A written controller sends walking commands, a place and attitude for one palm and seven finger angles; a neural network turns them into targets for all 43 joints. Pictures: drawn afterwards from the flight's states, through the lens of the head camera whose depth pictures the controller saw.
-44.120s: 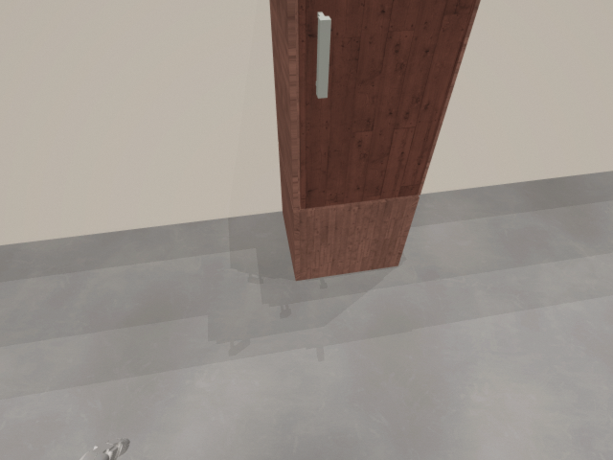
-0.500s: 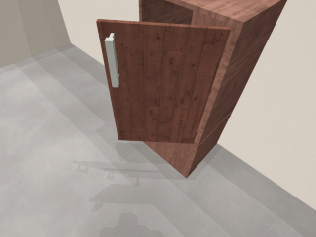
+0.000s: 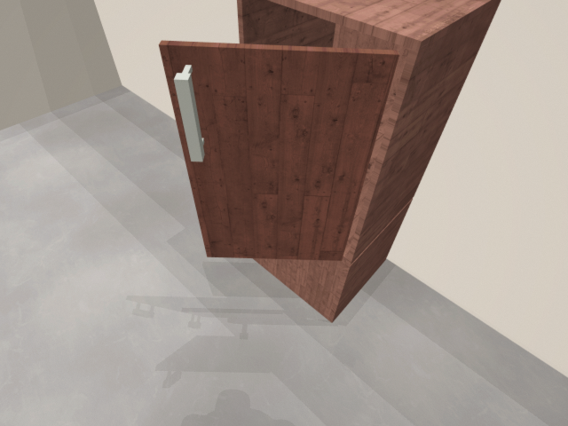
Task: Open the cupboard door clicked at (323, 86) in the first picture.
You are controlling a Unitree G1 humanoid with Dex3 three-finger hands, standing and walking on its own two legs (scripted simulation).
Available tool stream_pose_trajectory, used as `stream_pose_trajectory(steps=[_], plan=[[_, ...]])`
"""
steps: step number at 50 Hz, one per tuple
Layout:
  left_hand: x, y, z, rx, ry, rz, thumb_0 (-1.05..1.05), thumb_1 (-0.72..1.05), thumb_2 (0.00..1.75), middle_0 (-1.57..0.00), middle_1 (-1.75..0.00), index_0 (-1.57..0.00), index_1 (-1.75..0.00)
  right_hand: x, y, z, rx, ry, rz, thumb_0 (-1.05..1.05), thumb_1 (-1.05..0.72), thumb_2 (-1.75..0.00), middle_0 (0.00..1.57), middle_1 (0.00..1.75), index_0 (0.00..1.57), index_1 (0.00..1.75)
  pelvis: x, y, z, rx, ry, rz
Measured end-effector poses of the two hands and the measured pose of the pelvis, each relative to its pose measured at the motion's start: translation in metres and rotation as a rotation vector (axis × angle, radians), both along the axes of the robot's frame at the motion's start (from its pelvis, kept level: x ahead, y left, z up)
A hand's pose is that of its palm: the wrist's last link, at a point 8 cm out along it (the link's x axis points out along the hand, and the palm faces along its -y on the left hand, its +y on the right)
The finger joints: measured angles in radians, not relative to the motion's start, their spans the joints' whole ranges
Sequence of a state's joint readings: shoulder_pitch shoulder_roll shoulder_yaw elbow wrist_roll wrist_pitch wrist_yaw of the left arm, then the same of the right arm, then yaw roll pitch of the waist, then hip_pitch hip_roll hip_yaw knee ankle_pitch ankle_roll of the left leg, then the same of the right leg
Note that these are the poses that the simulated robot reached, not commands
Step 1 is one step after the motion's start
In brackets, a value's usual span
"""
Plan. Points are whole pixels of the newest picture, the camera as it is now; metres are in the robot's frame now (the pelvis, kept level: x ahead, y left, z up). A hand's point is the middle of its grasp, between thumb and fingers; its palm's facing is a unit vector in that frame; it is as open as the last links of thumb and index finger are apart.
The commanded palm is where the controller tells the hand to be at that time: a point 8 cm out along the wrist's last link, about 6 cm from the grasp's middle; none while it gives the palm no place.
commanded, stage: look again from close up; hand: left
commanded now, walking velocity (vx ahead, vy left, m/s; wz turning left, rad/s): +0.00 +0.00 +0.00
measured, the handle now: (193, 115) +0.59 +0.20 +0.13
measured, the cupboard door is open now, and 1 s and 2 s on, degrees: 42 42 42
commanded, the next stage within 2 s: raise the hand with hooked fingers in 0.62 s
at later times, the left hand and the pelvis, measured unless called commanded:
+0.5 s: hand out of the picture +0.00 +0.15 -0.18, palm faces +0.01 -0.99 -0.16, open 7.4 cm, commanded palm none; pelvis +0.01 +0.00 +0.00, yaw -1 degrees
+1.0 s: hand (186, 322) +0.25 +0.15 +0.03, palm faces +0.14 -0.99 -0.03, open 7.8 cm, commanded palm +0.14 +0.22 -0.03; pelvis +0.02 -0.01 -0.03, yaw +1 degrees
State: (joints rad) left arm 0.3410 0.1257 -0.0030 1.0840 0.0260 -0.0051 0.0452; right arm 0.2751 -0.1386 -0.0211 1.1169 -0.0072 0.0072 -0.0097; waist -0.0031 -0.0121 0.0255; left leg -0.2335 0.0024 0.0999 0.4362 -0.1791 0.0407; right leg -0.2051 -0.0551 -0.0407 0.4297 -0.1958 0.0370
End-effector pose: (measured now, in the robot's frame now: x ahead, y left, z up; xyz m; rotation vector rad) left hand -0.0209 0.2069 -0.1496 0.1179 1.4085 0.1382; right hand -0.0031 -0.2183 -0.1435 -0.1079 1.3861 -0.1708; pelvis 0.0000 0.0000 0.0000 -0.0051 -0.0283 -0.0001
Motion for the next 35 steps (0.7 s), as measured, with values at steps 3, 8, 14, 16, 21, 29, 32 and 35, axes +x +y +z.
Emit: stream_pose_trajectory(steps=[3, 8, 14, 16, 21, 29, 32, 35], plan=[[0.004, 0.000, 0.000, 0.002, -0.006, -0.005, 0.00, 0.91, 0.90, -0.20, -0.30, -0.20, -0.29, -0.001, 0.000, 0.000, 0.003, 0.005, -0.002, 0.00, -0.92, -0.90, 0.19, 0.29, 0.20, 0.30, 0.001, -0.001, 0.000, 0.000, 0.002, -0.001], [0.009, -0.001, 0.001, 0.003, -0.008, -0.008, 0.00, 0.91, 0.90, -0.20, -0.30, -0.20, -0.29, -0.003, 0.000, 0.000, 0.007, 0.018, -0.004, 0.00, -0.92, -0.90, 0.19, 0.29, 0.20, 0.30, 0.003, -0.003, 0.000, 0.000, 0.006, -0.002], [0.013, -0.001, 0.001, 0.002, -0.003, -0.011, 0.00, 0.91, 0.90, -0.20, -0.30, -0.20, -0.29, -0.002, 0.001, 0.000, 0.010, 0.026, -0.008, 0.00, -0.92, -0.90, 0.19, 0.29, 0.20, 0.30, 0.006, -0.003, 0.001, 0.000, 0.006, -0.006], [0.014, -0.001, 0.001, 0.002, -0.003, -0.011, 0.00, 0.91, 0.90, -0.20, -0.30, -0.20, -0.29, -0.002, 0.002, 0.000, 0.011, 0.026, -0.009, 0.00, -0.92, -0.90, 0.19, 0.29, 0.20, 0.30, 0.007, -0.003, 0.001, 0.000, 0.005, -0.007], [0.016, -0.002, 0.001, -0.001, -0.003, -0.012, 0.00, 0.91, 0.90, -0.20, -0.30, -0.20, -0.29, 0.001, 0.002, 0.000, 0.009, 0.025, -0.011, 0.00, -0.92, -0.90, 0.20, 0.29, 0.20, 0.30, 0.010, -0.003, 0.001, 0.001, 0.003, -0.010], [0.018, -0.002, 0.000, -0.007, 0.007, -0.014, 0.00, 0.91, 0.90, -0.20, -0.30, -0.20, -0.29, 0.005, 0.001, 0.001, 0.003, 0.028, -0.009, 0.00, -0.92, -0.90, 0.20, 0.29, 0.20, 0.30, 0.013, -0.002, 0.001, 0.001, 0.009, -0.010], [0.018, -0.002, 0.000, -0.007, 0.014, -0.012, 0.00, 0.91, 0.90, -0.20, -0.30, -0.20, -0.29, 0.006, 0.001, 0.002, 0.002, 0.031, -0.006, 0.00, -0.92, -0.90, 0.19, 0.29, 0.20, 0.30, 0.014, -0.002, 0.001, 0.002, 0.012, -0.010], [0.019, -0.001, 0.001, -0.005, 0.021, -0.009, 0.00, 0.91, 0.90, -0.20, -0.30, -0.20, -0.29, 0.008, 0.001, 0.001, 0.001, 0.033, -0.004, 0.00, -0.92, -0.90, 0.20, 0.29, 0.20, 0.30, 0.016, -0.001, 0.002, 0.002, 0.013, -0.010]])
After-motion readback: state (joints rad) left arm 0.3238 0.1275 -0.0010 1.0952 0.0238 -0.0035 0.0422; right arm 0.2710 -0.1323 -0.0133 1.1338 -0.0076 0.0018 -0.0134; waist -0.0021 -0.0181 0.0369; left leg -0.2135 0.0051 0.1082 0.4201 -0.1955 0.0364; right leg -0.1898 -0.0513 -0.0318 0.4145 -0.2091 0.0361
